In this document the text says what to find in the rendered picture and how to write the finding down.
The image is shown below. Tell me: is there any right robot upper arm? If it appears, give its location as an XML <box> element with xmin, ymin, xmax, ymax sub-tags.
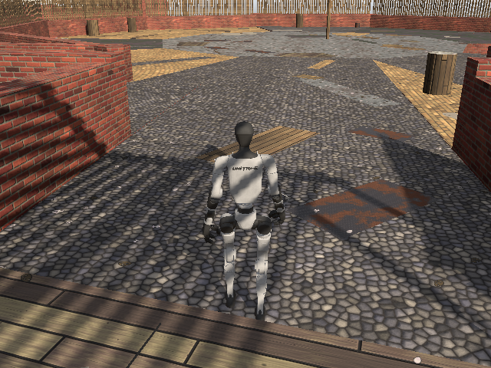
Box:
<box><xmin>261</xmin><ymin>154</ymin><xmax>279</xmax><ymax>196</ymax></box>

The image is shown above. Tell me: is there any right robot hand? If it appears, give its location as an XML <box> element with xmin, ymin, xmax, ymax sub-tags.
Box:
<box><xmin>269</xmin><ymin>210</ymin><xmax>285</xmax><ymax>225</ymax></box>

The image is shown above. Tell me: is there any robot left shin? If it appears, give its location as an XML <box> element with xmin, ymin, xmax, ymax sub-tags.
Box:
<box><xmin>223</xmin><ymin>249</ymin><xmax>235</xmax><ymax>297</ymax></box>

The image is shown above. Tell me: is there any robot right foot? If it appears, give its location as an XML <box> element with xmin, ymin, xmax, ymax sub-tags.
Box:
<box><xmin>255</xmin><ymin>305</ymin><xmax>265</xmax><ymax>321</ymax></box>

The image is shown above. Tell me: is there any left robot hand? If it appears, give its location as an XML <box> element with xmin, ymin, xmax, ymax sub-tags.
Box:
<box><xmin>203</xmin><ymin>223</ymin><xmax>220</xmax><ymax>245</ymax></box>

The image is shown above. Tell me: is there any left robot upper arm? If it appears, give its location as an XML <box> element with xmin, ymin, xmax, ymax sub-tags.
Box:
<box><xmin>211</xmin><ymin>155</ymin><xmax>229</xmax><ymax>199</ymax></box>

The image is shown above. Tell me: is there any robot left forearm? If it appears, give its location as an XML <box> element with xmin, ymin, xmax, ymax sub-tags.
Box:
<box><xmin>204</xmin><ymin>187</ymin><xmax>219</xmax><ymax>225</ymax></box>

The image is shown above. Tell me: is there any robot right forearm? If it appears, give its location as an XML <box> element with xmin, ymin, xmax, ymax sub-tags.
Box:
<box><xmin>272</xmin><ymin>184</ymin><xmax>285</xmax><ymax>212</ymax></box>

